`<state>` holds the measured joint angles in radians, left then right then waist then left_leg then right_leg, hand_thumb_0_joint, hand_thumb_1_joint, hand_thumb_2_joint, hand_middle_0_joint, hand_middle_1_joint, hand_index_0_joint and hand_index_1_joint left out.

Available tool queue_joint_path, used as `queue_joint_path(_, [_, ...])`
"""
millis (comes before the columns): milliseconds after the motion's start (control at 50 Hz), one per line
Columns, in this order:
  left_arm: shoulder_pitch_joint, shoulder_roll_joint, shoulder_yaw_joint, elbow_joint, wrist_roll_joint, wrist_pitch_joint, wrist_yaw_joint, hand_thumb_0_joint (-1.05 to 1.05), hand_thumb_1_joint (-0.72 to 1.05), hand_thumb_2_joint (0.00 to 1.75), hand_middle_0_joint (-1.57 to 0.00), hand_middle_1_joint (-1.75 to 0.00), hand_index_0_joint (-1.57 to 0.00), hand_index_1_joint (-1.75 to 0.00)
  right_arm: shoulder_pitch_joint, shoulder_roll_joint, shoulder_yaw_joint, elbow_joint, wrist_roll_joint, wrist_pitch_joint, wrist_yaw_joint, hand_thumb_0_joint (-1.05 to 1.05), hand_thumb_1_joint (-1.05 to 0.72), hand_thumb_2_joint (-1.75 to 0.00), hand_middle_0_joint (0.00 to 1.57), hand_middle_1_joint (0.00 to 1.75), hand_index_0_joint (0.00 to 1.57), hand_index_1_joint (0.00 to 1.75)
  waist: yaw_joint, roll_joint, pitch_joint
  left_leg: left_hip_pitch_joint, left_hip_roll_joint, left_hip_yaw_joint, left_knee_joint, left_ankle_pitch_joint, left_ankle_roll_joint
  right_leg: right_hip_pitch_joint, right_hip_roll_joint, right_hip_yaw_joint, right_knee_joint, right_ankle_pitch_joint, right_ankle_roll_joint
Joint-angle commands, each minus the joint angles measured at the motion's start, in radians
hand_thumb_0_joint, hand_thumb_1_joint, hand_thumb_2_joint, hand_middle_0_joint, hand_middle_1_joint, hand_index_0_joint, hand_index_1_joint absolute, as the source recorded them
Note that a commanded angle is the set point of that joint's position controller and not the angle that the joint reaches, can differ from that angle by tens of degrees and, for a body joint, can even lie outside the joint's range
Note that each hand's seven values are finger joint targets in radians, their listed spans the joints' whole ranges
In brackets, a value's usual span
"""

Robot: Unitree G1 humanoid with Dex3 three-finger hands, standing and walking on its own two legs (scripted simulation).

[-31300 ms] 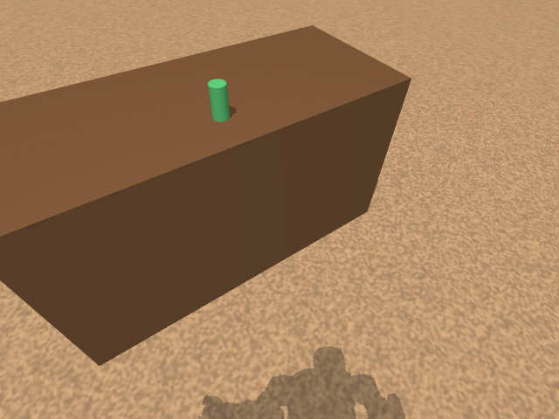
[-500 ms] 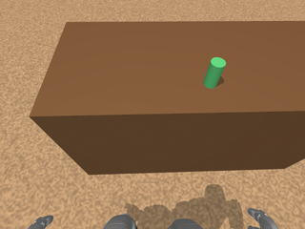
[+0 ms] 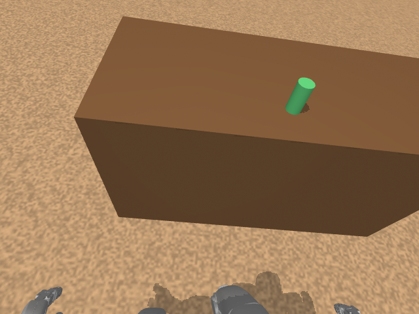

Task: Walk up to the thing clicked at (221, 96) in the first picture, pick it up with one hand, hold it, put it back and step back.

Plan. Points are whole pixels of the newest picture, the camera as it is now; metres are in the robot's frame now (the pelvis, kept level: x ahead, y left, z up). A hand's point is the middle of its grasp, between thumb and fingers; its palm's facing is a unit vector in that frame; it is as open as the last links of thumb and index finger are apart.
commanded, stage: step back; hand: right
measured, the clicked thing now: (299, 96) +0.68 -0.28 -0.02
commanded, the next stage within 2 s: none
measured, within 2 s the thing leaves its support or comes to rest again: neither
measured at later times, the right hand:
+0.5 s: hand out of the picture -0.07 -0.33 -0.16, palm faces +0.00 +0.93 -0.37, open 7.4 cm
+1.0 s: hand out of the picture -0.16 -0.36 -0.15, palm faces -0.05 +0.90 -0.44, open 7.4 cm
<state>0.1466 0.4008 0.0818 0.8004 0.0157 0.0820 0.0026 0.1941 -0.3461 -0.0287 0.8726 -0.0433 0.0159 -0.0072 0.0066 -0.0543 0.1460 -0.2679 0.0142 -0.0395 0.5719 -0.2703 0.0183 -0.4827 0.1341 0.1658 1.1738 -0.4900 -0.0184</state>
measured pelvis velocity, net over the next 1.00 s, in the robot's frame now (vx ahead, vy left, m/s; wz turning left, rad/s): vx -0.31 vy -0.09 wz -0.03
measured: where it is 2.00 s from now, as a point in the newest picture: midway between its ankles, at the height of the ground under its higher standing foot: outside the picture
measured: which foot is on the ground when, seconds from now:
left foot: down 0.00-0.30, up 0.32-0.64, down 0.66-1.00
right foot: up 0.00-0.24, down 0.26-0.68, up 0.70-0.98, down 1.00-1.00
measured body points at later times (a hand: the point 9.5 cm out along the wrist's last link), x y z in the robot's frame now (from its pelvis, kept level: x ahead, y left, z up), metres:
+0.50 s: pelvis -0.15 -0.05 +0.00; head -0.10 -0.08 +0.44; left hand -0.05 +0.26 -0.10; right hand -0.07 -0.38 -0.14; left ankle -0.16 +0.09 -0.66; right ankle -0.12 -0.16 -0.73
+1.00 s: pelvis -0.31 -0.09 -0.02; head -0.25 -0.08 +0.42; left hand -0.22 +0.24 -0.14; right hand -0.16 -0.41 -0.12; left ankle -0.23 +0.07 -0.73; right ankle -0.34 -0.21 -0.74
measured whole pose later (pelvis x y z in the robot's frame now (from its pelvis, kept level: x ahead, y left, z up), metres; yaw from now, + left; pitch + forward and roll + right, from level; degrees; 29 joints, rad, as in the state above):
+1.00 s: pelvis -0.31 -0.09 -0.02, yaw -2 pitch -2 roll -1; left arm 0.17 0.39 0.07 0.86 0.02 0.04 0.01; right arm 0.08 -0.41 -0.05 0.81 -0.03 0.04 -0.01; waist 0.04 0.01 0.17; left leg -0.43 0.09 -0.01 0.70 -0.24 -0.02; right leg -0.22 0.03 0.05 0.65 -0.41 0.01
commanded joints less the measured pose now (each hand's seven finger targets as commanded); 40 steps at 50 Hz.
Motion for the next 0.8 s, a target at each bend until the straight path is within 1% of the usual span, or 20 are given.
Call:
queue_joint_path(0, [0.049,0.164,0.067,-0.057,0.001,-0.026,0.009,0.0,0.9,0.9,-0.2,-0.3,-0.2,-0.3,-0.041,-0.268,-0.086,-0.098,0.011,-0.028,-0.027,0.0,-0.9,-0.9,0.2,0.3,0.2,0.3,0.004,0.2,-0.136,0.166,0.211,-0.181,-0.155,0.415,0.181,-0.055,-0.019,0.037,0.047,0.026,0.047])
queue_joint_path(100, [0.037,0.162,0.056,-0.062,0.006,-0.036,0.005,0.0,0.9,0.9,-0.2,-0.3,-0.2,-0.3,-0.007,-0.289,-0.095,-0.12,0.013,-0.02,-0.028,0.0,-0.9,-0.9,0.2,0.3,0.2,0.3,-0.042,0.233,-0.186,0.205,0.249,-0.163,-0.13,0.386,0.24,0.018,-0.066,-0.038,-0.17,-0.02,0.073])
queue_joint_path(180, [0.123,0.159,0.055,-0.023,0.006,-0.041,-0.002,0.0,0.9,0.9,-0.2,-0.3,-0.2,-0.3,-0.075,-0.326,-0.104,-0.148,0.011,-0.003,-0.024,0.0,-0.9,-0.9,0.2,0.3,0.2,0.3,-0.005,0.305,-0.228,0.119,0.262,-0.169,-0.089,0.288,0.197,0.181,-0.131,-0.105,-0.466,0.025,0.036])
queue_joint_path(240, [0.224,0.168,0.064,0.042,0.018,-0.05,-0.003,0.0,0.9,0.9,-0.2,-0.3,-0.2,-0.3,-0.118,-0.303,-0.09,-0.154,0.026,0.019,-0.018,0.0,-0.9,-0.9,0.2,0.3,0.2,0.3,0.047,0.225,-0.226,-0.061,0.165,-0.105,0.023,0.12,0.109,0.372,-0.124,-0.148,-0.772,0.243,-0.004])
queue_joint_path(260, [0.183,0.244,0.087,0.025,0.036,-0.054,-0.004,0.0,0.9,0.9,-0.2,-0.3,-0.2,-0.3,-0.099,-0.246,-0.078,-0.16,0.037,0.02,-0.019,0.0,-0.9,-0.9,0.2,0.3,0.2,0.3,0.029,0.027,-0.174,-0.236,0.03,-0.092,0.156,-0.068,0.041,0.374,-0.252,0.111,-0.817,0.163,-0.039])
queue_joint_path(280, [0.1,0.333,0.106,-0.024,0.032,-0.054,-0.008,0.0,0.9,0.9,-0.2,-0.3,-0.2,-0.3,-0.078,-0.2,-0.065,-0.172,0.042,0.017,-0.031,0.0,-0.9,-0.9,0.2,0.3,0.2,0.3,0.015,-0.193,-0.115,-0.366,-0.128,-0.04,0.334,-0.305,-0.019,0.275,-0.423,0.311,-0.872,0.142,-0.122])
queue_joint_path(300, [0.039,0.385,0.109,-0.062,0.04,-0.052,-0.003,0.0,0.9,0.9,-0.2,-0.3,-0.2,-0.3,-0.11,-0.26,-0.088,-0.159,0.034,0.02,-0.046,0.0,-0.9,-0.9,0.2,0.3,0.2,0.3,0.069,-0.251,-0.075,-0.247,-0.085,-0.105,0.549,-0.376,-0.031,0.016,-0.566,0.443,-0.936,0.1,-0.272])
queue_joint_path(320, [-0.019,0.337,0.096,-0.076,0.033,-0.057,0.002,0.0,0.9,0.9,-0.2,-0.3,-0.2,-0.3,-0.079,-0.291,-0.096,-0.134,0.04,0.016,-0.041,0.0,-0.9,-0.9,0.2,0.3,0.2,0.3,0.029,-0.214,-0.025,-0.191,-0.06,-0.144,0.62,-0.313,-0.028,-0.071,-0.549,0.399,-0.946,0.081,-0.264])
queue_joint_path(360, [-0.103,0.225,0.065,-0.09,0.028,-0.06,0.008,0.0,0.9,0.9,-0.2,-0.3,-0.2,-0.3,-0.017,-0.267,-0.084,-0.085,0.044,0.015,-0.032,0.0,-0.9,-0.9,0.2,0.3,0.2,0.3,-0.036,-0.079,-0.015,-0.204,-0.125,-0.147,0.647,-0.189,-0.014,0.022,-0.354,0.077,-0.837,0.298,-0.151])
queue_joint_path(380, [-0.128,0.21,0.071,-0.091,0.027,-0.059,0.01,0.0,0.9,0.9,-0.2,-0.3,-0.2,-0.3,0.031,-0.242,-0.074,-0.077,0.045,0.012,-0.035,0.0,-0.9,-0.9,0.2,0.3,0.2,0.3,-0.059,-0.105,-0.054,-0.233,-0.136,-0.127,0.637,-0.17,-0.021,0.102,-0.312,0.002,-0.793,0.365,-0.122])
queue_joint_path(440, [-0.011,0.198,0.067,-0.095,0.032,-0.06,0.015,0.0,0.9,0.9,-0.2,-0.3,-0.2,-0.3,0.019,-0.236,-0.063,-0.081,0.033,0.0,-0.038,0.0,-0.9,-0.9,0.2,0.3,0.2,0.3,0.017,-0.102,-0.101,-0.241,-0.12,-0.081,0.564,-0.198,-0.042,0.232,-0.33,0.013,-0.752,0.452,-0.159])
queue_joint_path(500, [0.029,0.187,0.069,-0.091,0.03,-0.054,0.031,0.0,0.9,0.9,-0.2,-0.3,-0.2,-0.3,0.01,-0.217,-0.057,-0.093,0.026,-0.009,-0.036,0.0,-0.9,-0.9,0.2,0.3,0.2,0.3,0.05,-0.127,-0.155,-0.284,-0.072,-0.054,0.386,-0.256,-0.051,0.434,-0.392,0.042,-0.7,0.604,-0.199])
queue_joint_path(560, [0.003,0.209,0.067,-0.108,0.02,-0.047,0.036,0.0,0.9,0.9,-0.2,-0.3,-0.2,-0.3,0.068,-0.216,-0.062,-0.08,0.018,-0.017,-0.032,0.0,-0.9,-0.9,0.2,0.3,0.2,0.3,0.032,-0.162,-0.229,-0.154,-0.009,-0.016,0.136,-0.225,-0.022,0.453,-0.423,0.052,-0.618,0.712,-0.186])
queue_joint_path(620, [-0.037,0.197,0.049,-0.123,0.005,-0.026,0.023,0.0,0.9,0.9,-0.2,-0.3,-0.2,-0.3,0.142,-0.221,-0.076,-0.036,0.017,-0.02,-0.028,0.0,-0.9,-0.9,0.2,0.3,0.2,0.3,-0.008,-0.069,-0.262,0.017,-0.043,0.054,-0.182,0.1,-0.003,0.375,-0.35,-0.022,-0.501,0.586,-0.12])
queue_joint_path(640, [-0.024,0.164,0.037,-0.129,0.003,-0.023,0.019,0.0,0.9,0.9,-0.2,-0.3,-0.2,-0.3,0.129,-0.272,-0.091,-0.041,0.004,-0.02,-0.029,0.0,-0.9,-0.9,0.2,0.3,0.2,0.3,0.005,0.039,-0.255,0.086,0.071,-0.119,-0.177,0.182,0.037,0.219,-0.293,-0.044,-0.44,0.42,-0.071])
queue_joint_path(660, [-0.025,0.133,0.029,-0.137,-0.006,-0.024,0.016,0.0,0.9,0.9,-0.2,-0.3,-0.2,-0.3,0.086,-0.364,-0.107,-0.059,-0.004,-0.015,-0.026,0.0,-0.9,-0.9,0.2,0.3,0.2,0.3,0.014,0.241,-0.22,0.119,0.268,-0.393,-0.205,0.29,0.142,0.017,-0.136,-0.141,-0.276,0.129,-0.016])
queue_joint_path(680, [-0.101,0.177,0.052,-0.141,-0.001,-0.02,0.028,0.0,0.9,0.9,-0.2,-0.3,-0.2,-0.3,0.035,-0.442,-0.117,-0.085,0.001,-0.011,-0.021,0.0,-0.9,-0.9,0.2,0.3,0.2,0.3,-0.044,0.303,-0.189,-0.045,0.41,-0.534,-0.245,0.323,0.301,0.039,-0.076,-0.09,-0.082,-0.172,0.008])
queue_joint_path(700, [-0.113,0.21,0.062,-0.127,0.008,-0.018,0.028,0.0,0.9,0.9,-0.2,-0.3,-0.2,-0.3,-0.019,-0.423,-0.118,-0.093,0.0,-0.021,-0.03,0.0,-0.9,-0.9,0.2,0.3,0.2,0.3,-0.026,0.262,-0.132,-0.151,0.449,-0.56,-0.259,0.314,0.326,0.076,-0.109,0.011,0.051,-0.168,0.007])
queue_joint_path(740, [-0.05,0.181,0.062,-0.084,-0.008,-0.016,0.016,0.0,0.9,0.9,-0.2,-0.3,-0.2,-0.3,-0.065,-0.312,-0.084,-0.1,-0.009,-0.022,-0.034,0.0,-0.9,-0.9,0.2,0.3,0.2,0.3,0.022,0.134,-0.135,-0.04,0.274,-0.255,-0.16,0.474,0.239,0.03,-0.049,0.037,0.1,-0.065,0.0])
queue_joint_path(780, [0.012,0.177,0.057,-0.057,-0.007,-0.021,0.014,0.0,0.9,0.9,-0.2,-0.3,-0.2,-0.3,-0.079,-0.28,-0.076,-0.103,0.001,-0.018,-0.035,0.0,-0.9,-0.9,0.2,0.3,0.2,0.3,0.041,0.141,-0.141,-0.006,0.228,-0.165,-0.127,0.481,0.2,0.011,-0.032,-0.005,0.101,-0.02,0.003])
